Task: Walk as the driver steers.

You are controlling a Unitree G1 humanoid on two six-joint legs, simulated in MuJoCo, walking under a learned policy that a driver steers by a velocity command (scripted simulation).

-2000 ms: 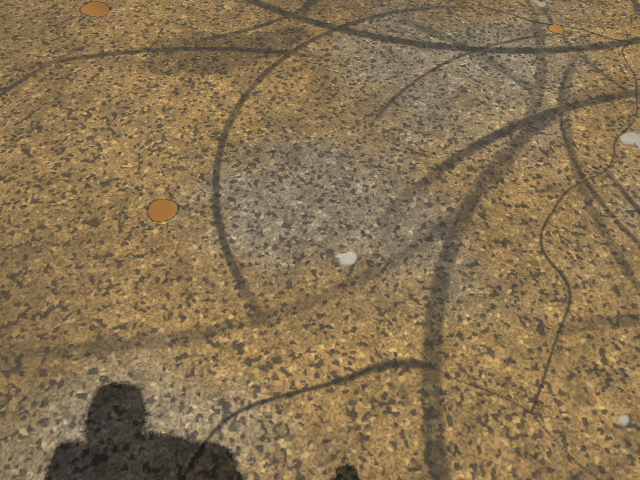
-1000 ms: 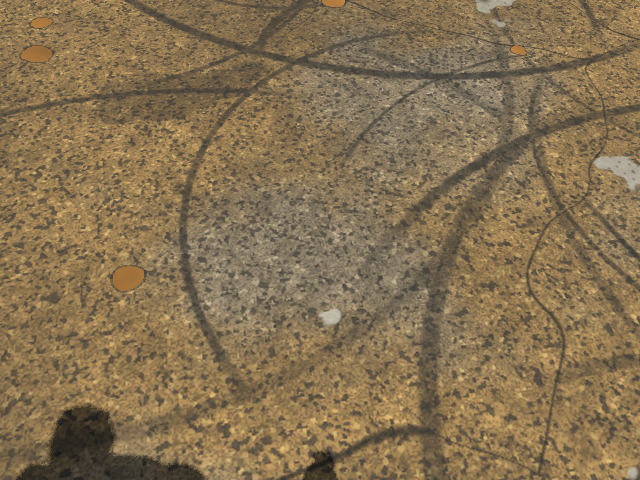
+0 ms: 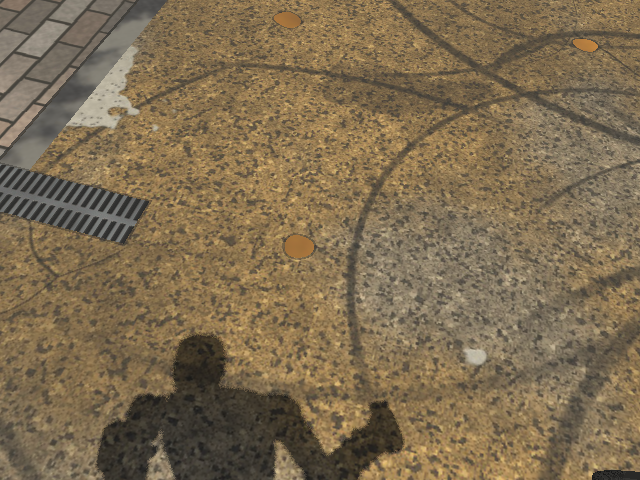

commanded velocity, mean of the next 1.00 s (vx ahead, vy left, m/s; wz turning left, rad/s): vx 0.33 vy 0.00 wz -0.42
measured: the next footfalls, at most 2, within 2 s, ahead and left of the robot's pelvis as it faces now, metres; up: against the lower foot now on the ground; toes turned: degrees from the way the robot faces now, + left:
right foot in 0.14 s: +0.06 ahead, -0.15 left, +0.00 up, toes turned -4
left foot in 0.46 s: +0.11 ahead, +0.09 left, +0.00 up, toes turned -27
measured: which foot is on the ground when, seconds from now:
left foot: down 0.00-0.20, up 0.22-0.44, down 0.46-0.98, up 1.00-1.00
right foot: up 0.00-0.12, down 0.14-0.46, up 0.48-0.96, down 0.98-1.00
